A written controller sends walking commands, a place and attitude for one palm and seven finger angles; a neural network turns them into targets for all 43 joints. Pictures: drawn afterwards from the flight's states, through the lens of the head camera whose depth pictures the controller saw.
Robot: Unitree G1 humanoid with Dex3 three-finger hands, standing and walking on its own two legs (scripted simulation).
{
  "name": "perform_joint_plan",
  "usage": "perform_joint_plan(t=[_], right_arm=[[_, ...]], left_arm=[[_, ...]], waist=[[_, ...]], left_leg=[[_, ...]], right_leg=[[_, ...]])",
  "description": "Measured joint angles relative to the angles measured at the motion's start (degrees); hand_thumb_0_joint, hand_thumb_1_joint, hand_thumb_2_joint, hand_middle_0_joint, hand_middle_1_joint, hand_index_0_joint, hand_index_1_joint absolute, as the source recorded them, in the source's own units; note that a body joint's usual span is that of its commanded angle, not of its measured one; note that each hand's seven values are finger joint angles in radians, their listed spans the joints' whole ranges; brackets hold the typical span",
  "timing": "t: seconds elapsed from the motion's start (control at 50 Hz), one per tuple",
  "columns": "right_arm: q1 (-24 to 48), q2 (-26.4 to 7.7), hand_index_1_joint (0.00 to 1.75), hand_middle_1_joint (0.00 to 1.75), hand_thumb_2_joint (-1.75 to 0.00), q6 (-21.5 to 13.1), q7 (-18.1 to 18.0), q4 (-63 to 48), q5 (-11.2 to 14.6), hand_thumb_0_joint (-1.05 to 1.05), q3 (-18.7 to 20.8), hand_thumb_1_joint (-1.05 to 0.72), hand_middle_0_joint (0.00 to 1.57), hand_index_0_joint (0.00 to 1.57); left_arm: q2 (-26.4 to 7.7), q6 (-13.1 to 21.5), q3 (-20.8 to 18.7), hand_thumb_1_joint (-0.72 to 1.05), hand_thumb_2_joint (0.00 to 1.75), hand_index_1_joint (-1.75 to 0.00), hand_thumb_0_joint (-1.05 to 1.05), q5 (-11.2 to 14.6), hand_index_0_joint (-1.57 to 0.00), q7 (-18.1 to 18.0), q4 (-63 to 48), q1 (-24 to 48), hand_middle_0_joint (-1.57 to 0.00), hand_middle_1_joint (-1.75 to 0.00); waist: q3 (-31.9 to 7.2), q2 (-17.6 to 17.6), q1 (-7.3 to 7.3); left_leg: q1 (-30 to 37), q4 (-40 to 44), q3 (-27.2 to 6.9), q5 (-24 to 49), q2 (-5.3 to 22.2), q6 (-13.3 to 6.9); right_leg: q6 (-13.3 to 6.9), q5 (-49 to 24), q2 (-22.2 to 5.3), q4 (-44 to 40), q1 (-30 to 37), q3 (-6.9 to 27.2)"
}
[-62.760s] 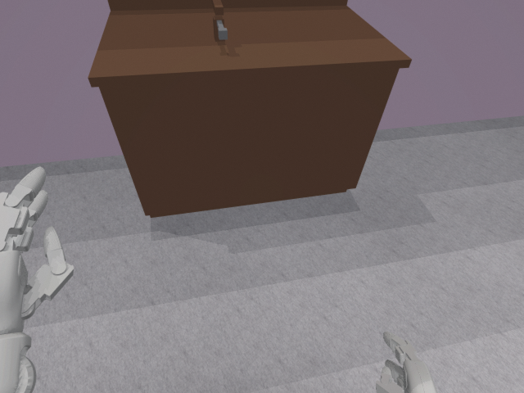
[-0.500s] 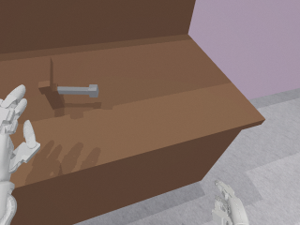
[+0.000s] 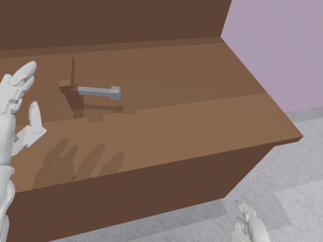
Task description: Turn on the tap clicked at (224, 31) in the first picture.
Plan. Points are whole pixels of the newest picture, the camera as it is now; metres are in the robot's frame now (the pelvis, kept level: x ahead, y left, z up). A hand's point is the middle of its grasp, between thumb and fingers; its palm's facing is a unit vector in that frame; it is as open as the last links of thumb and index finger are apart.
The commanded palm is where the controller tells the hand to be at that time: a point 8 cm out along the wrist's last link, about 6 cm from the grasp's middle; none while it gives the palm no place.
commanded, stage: turn the palm inward beside the body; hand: left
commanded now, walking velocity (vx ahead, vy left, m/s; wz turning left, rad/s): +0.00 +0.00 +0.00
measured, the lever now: (115, 93) +0.47 +0.19 +0.08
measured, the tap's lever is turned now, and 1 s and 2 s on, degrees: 74 74 74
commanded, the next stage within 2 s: none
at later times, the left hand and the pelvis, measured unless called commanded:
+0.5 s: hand (51, 165) +0.20 +0.22 +0.16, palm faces +0.53 -0.80 -0.29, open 7.4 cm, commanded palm +0.15 +0.25 +0.17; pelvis -0.03 -0.07 -0.02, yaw +3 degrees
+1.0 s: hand (82, 167) +0.21 +0.18 +0.14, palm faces +0.42 -0.87 -0.24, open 7.4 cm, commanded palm +0.16 +0.23 +0.15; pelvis +0.02 -0.07 -0.02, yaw +1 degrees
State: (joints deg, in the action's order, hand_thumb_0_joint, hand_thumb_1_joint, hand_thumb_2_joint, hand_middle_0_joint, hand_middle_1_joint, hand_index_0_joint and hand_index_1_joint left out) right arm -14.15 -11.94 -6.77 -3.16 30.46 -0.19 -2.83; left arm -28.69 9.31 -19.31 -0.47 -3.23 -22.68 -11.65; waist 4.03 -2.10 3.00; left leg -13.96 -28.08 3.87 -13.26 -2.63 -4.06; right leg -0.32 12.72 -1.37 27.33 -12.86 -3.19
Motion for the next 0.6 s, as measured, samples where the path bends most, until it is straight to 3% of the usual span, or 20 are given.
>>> perform_joint_plan(t=[0.04,0.1,0.14,0.18,0.24,0.28,0.34,0.38,0.44,0.54,0.6], right_arm=[[1.32,-0.59,0.30,0.30,-0.90,0.43,1.91,2.88,-0.72,0.02,-0.34,-0.91,0.20,0.20],[3.15,-1.20,0.30,0.30,-0.90,0.74,3.28,5.32,0.44,0.02,-0.20,-0.90,0.20,0.20],[3.87,-2.01,0.30,0.30,-0.90,0.97,3.77,5.21,1.19,0.02,0.07,-0.90,0.20,0.20],[5.07,-2.58,0.30,0.30,-0.90,1.27,3.96,4.67,1.55,0.02,0.12,-0.90,0.20,0.20],[6.56,-2.01,0.30,0.30,-0.90,1.38,3.58,3.59,0.79,0.02,0.22,-0.91,0.20,0.20],[6.87,-1.13,0.30,0.30,-0.90,0.73,2.91,3.46,0.37,0.02,0.39,-0.91,0.20,0.20],[6.57,-0.30,0.30,0.30,-0.90,-0.49,2.17,4.42,0.16,0.02,0.48,-0.91,0.20,0.20],[6.67,-0.31,0.30,0.30,-0.90,-0.66,1.70,5.74,0.31,0.02,0.12,-0.91,0.20,0.20],[7.19,-0.93,0.30,0.30,-0.90,0.13,0.56,7.71,0.72,0.02,-0.63,-0.91,0.20,0.20],[8.18,-1.91,0.30,0.30,-0.90,1.38,-1.63,8.75,1.97,0.02,-0.73,-0.90,0.20,0.20],[8.51,-1.70,0.30,0.30,-0.90,1.18,-1.81,8.61,2.06,0.02,0.03,-0.90,0.20,0.20]], left_arm=[[-0.80,-3.87,-2.61,0.89,0.90,-0.30,0.01,2.78,-0.21,1.42,3.02,5.88,-0.22,-0.30],[2.99,-11.67,-5.82,0.89,0.90,-0.30,0.01,8.92,-0.21,3.39,3.73,6.08,-0.21,-0.30],[5.84,-15.89,-4.12,0.90,0.90,-0.30,0.01,9.15,-0.20,4.48,2.61,2.83,-0.20,-0.30],[7.70,-17.76,-0.62,0.90,0.90,-0.30,0.01,7.56,-0.19,4.86,1.27,-1.74,-0.20,-0.30],[8.82,-15.23,3.44,0.90,0.90,-0.30,0.01,5.91,-0.20,3.62,-0.03,-8.44,-0.20,-0.30],[8.59,-11.44,4.17,0.90,0.90,-0.30,0.01,5.72,-0.20,1.27,-0.81,-10.50,-0.21,-0.30],[8.37,-4.88,2.54,0.89,0.90,-0.30,0.01,5.58,-0.21,-3.04,-0.34,-9.38,-0.21,-0.30],[8.14,-2.77,0.44,0.89,0.90,-0.30,0.01,5.31,-0.21,-4.85,1.69,-5.91,-0.22,-0.30],[7.45,-5.14,-1.35,0.89,0.90,-0.30,0.01,6.05,-0.21,-4.46,6.55,0.52,-0.21,-0.30],[6.09,-15.36,1.18,0.90,0.90,-0.30,0.01,7.95,-0.20,-0.02,11.62,4.08,-0.20,-0.30],[6.10,-16.20,1.94,0.90,0.90,-0.30,0.01,9.12,-0.20,1.05,10.42,1.69,-0.20,-0.30]], waist=[[-0.95,0.10,0.29],[-3.18,1.21,0.46],[-4.17,2.65,0.15],[-4.21,3.71,-0.29],[-4.38,3.29,-0.66],[-4.19,2.09,0.14],[-4.34,1.16,1.60],[-4.33,1.40,2.08],[-4.24,2.85,2.46],[-4.44,6.12,2.03],[-4.92,6.59,1.01]], left_leg=[[-0.49,-0.05,-0.54,0.36,-0.36,0.45],[0.17,0.82,0.75,0.64,-0.32,0.58],[0.03,0.07,0.89,0.27,-0.15,0.45],[-0.38,-1.16,0.77,-0.20,0.12,0.53],[-2.41,-3.31,0.39,-0.66,0.63,1.19],[-3.68,-4.84,-0.05,-1.00,1.20,1.91],[-5.45,-7.30,-1.64,-1.69,2.18,3.11],[-6.47,-9.04,-3.24,-2.29,2.61,3.69],[-7.29,-10.85,-5.41,-2.93,2.97,4.20],[-7.19,-11.66,-6.42,-4.63,3.41,5.12],[-7.53,-11.70,-6.25,-5.35,3.36,5.76]], right_leg=[[-0.30,1.04,-0.30,1.43,-0.99,-0.18],[-0.14,1.35,-0.30,2.30,-1.58,1.06],[0.30,1.64,-0.19,2.84,-1.64,1.16],[0.11,1.99,0.01,3.88,-1.96,1.00],[-0.68,2.75,0.38,6.31,-4.03,0.54],[-1.45,3.32,0.86,7.93,-5.27,0.06],[-2.59,4.01,1.75,9.36,-6.17,-1.56],[-3.20,4.53,2.19,10.06,-6.26,-3.11],[-3.92,5.11,2.74,10.54,-5.93,-5.09],[-4.04,5.40,3.71,10.34,-5.56,-5.29],[-3.90,5.75,4.13,10.96,-6.61,-4.33]])
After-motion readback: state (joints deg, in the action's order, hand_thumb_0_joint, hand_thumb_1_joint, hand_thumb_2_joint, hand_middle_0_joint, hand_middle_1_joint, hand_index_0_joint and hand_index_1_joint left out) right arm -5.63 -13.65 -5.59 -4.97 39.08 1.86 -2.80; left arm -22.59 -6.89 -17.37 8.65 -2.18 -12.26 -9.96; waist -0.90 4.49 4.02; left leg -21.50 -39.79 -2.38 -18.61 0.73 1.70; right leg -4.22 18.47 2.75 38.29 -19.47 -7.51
